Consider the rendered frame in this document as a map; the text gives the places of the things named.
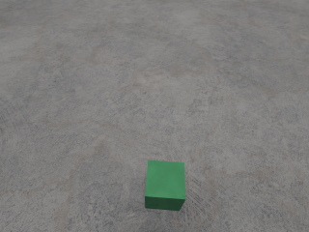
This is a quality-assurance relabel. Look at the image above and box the carton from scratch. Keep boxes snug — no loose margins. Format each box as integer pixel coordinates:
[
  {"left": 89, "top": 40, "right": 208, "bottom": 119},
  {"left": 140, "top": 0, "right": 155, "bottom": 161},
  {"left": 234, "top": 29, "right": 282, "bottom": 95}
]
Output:
[{"left": 145, "top": 159, "right": 186, "bottom": 211}]

